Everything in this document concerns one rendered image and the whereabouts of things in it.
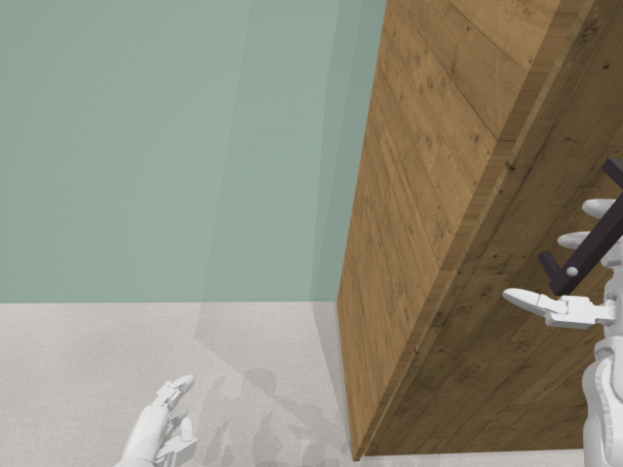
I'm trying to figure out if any handle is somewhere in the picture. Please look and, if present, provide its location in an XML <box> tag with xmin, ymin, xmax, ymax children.
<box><xmin>537</xmin><ymin>158</ymin><xmax>623</xmax><ymax>296</ymax></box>

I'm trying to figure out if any left robot hand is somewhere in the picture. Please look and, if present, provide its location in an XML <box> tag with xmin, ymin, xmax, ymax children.
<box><xmin>121</xmin><ymin>375</ymin><xmax>198</xmax><ymax>467</ymax></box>

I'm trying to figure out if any wardrobe door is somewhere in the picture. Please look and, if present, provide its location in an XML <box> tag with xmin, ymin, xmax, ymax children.
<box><xmin>364</xmin><ymin>0</ymin><xmax>623</xmax><ymax>456</ymax></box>

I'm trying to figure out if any right robot hand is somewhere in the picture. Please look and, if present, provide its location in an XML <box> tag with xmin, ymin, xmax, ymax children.
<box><xmin>502</xmin><ymin>198</ymin><xmax>623</xmax><ymax>339</ymax></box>

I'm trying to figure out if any right robot forearm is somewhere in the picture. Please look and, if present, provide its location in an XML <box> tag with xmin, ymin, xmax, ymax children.
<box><xmin>582</xmin><ymin>336</ymin><xmax>623</xmax><ymax>467</ymax></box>

